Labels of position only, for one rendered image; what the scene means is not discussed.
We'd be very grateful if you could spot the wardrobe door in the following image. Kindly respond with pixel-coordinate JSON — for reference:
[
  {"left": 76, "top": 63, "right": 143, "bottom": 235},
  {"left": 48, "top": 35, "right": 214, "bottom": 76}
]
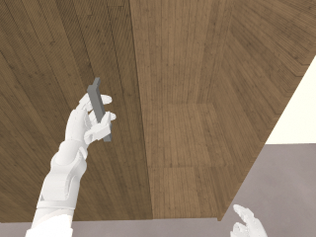
[{"left": 0, "top": 0, "right": 153, "bottom": 223}]

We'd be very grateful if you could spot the handle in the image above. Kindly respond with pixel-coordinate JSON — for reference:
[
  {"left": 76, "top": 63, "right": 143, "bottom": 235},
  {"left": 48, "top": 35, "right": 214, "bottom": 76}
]
[{"left": 87, "top": 77, "right": 113, "bottom": 142}]

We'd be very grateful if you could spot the robot left forearm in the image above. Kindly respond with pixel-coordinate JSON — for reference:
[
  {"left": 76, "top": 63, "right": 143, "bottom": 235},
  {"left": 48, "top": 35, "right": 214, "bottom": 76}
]
[{"left": 25, "top": 139, "right": 88, "bottom": 237}]

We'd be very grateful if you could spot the left robot hand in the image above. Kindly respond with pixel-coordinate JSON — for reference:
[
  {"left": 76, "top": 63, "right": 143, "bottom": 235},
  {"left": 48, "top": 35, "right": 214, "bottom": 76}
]
[{"left": 65, "top": 93, "right": 117, "bottom": 149}]

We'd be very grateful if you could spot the right robot hand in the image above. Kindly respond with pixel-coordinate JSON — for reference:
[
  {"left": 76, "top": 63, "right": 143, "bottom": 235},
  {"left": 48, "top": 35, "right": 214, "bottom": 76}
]
[{"left": 230, "top": 204, "right": 268, "bottom": 237}]

